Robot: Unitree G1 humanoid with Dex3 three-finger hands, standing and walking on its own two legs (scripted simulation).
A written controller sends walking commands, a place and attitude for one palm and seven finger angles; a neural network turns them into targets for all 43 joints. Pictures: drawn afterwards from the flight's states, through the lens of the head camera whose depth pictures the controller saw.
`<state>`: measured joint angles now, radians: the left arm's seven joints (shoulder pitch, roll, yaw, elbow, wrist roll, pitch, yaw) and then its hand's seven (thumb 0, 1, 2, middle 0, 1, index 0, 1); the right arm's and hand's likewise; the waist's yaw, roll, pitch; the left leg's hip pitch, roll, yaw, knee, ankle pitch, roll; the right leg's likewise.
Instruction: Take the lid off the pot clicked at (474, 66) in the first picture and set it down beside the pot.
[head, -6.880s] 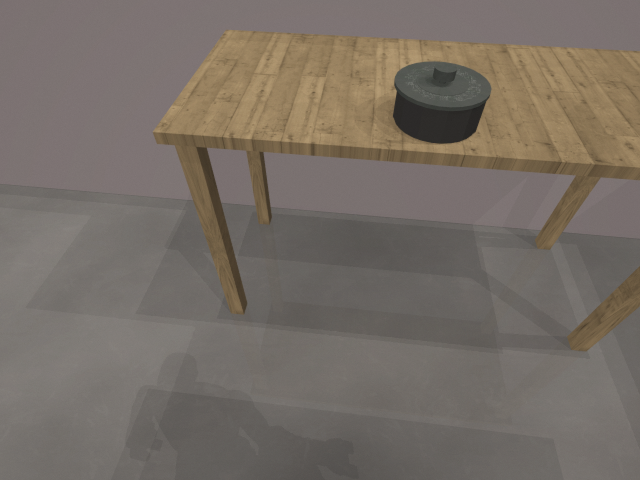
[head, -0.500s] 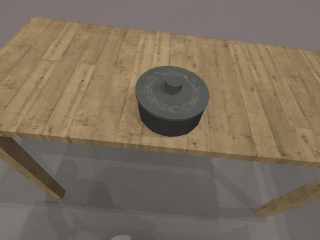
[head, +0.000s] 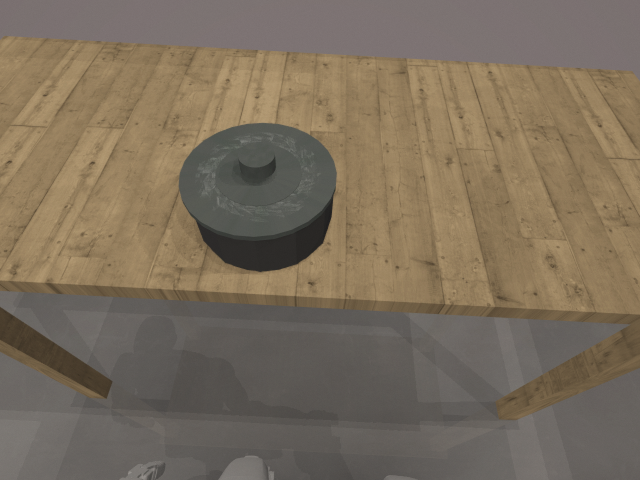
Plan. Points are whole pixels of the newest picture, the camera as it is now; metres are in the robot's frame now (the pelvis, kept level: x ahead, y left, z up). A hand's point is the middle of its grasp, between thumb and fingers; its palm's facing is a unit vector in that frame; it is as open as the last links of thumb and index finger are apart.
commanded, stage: come to a stop and stand still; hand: left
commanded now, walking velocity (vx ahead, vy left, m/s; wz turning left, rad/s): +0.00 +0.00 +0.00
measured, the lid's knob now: (257, 160) +0.45 +0.10 +0.14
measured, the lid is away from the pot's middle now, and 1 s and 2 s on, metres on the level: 0.00 0.00 0.00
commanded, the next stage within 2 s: look again from close up in 1.58 s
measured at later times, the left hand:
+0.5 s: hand out of the picture +0.02 +0.17 -0.16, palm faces +0.00 -0.97 -0.24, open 7.3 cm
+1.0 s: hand out of the picture +0.03 +0.11 -0.16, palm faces -0.04 -0.98 -0.20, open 7.3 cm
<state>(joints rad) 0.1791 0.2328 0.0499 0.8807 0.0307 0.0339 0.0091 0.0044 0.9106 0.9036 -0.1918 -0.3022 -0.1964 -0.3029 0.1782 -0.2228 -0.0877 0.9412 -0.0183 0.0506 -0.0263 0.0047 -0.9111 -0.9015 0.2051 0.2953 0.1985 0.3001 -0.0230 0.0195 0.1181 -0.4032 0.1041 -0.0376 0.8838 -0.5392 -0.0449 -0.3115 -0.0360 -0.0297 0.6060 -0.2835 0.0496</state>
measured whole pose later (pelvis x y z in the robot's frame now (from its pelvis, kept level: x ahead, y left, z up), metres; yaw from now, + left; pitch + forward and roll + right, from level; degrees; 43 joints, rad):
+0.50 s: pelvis +0.00 -0.01 +0.01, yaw -1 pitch -1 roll -1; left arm 0.27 0.18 0.00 1.01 0.02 0.02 0.06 0.01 0.92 0.90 -0.20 -0.30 -0.20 -0.30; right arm 0.20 -0.17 -0.01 0.96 -0.01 0.00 -0.02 0.00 -0.95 -0.90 0.20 0.30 0.20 0.30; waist 0.01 0.00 0.07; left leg -0.23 -0.05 0.10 0.49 -0.25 0.10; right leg -0.20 -0.05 -0.01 0.51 -0.32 0.03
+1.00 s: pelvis +0.01 -0.07 +0.02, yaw -2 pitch +0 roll +1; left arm 0.30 0.17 -0.02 1.02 0.01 0.00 0.04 0.02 0.93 0.90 -0.20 -0.30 -0.20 -0.30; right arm 0.29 -0.17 0.01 1.04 -0.01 0.00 -0.02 0.01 -0.91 -0.90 0.20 0.29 0.19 0.30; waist 0.00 -0.01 0.03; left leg -0.23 0.00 0.09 0.49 -0.27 0.02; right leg -0.21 0.03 -0.01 0.51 -0.31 -0.04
